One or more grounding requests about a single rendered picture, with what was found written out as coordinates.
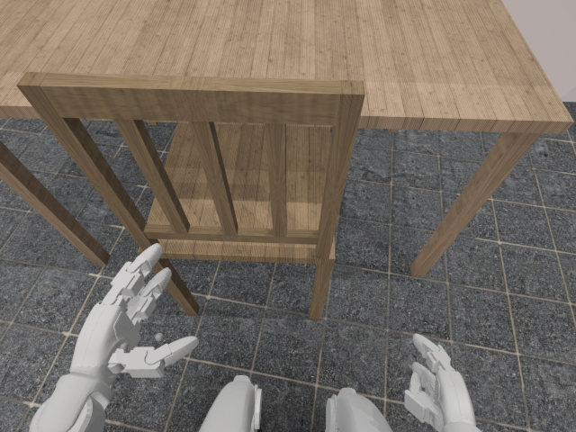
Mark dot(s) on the robot right thigh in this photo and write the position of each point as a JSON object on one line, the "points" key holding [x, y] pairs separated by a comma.
{"points": [[350, 412]]}

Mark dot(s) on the left robot hand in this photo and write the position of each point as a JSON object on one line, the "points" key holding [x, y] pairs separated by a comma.
{"points": [[108, 326]]}

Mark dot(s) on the left robot forearm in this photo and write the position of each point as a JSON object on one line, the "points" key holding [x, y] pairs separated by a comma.
{"points": [[77, 405]]}

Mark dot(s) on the right robot hand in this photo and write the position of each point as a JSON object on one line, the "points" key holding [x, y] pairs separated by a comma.
{"points": [[446, 398]]}

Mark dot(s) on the chair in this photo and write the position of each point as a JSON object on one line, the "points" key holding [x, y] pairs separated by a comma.
{"points": [[228, 192]]}

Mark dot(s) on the robot left thigh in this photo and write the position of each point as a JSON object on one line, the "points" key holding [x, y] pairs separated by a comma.
{"points": [[237, 408]]}

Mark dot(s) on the robot thigh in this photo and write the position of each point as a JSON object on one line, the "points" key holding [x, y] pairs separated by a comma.
{"points": [[237, 408], [350, 412]]}

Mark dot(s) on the table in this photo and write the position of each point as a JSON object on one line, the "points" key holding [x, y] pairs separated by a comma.
{"points": [[437, 65]]}

